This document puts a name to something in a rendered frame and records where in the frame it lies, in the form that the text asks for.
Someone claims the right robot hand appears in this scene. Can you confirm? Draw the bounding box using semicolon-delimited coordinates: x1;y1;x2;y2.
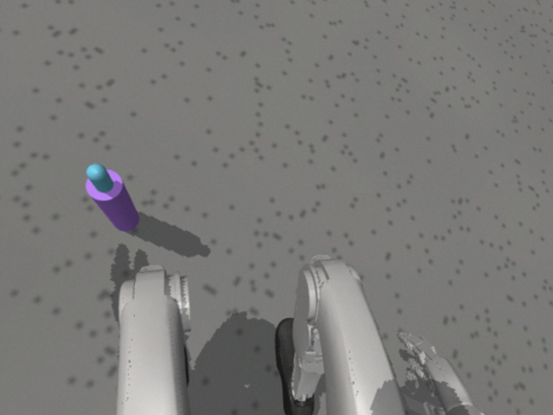
397;331;475;415

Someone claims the bottle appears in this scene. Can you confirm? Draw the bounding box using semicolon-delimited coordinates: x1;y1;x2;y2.
86;163;139;232

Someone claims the right robot foot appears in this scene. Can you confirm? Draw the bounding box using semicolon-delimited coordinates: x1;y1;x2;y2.
275;318;315;415

